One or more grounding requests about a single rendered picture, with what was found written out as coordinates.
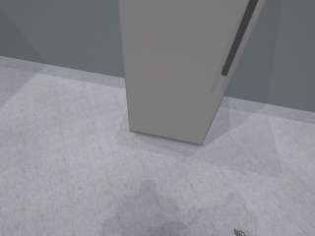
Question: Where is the handle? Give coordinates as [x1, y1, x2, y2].
[221, 0, 259, 76]

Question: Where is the fridge door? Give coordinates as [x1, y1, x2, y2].
[119, 0, 265, 144]

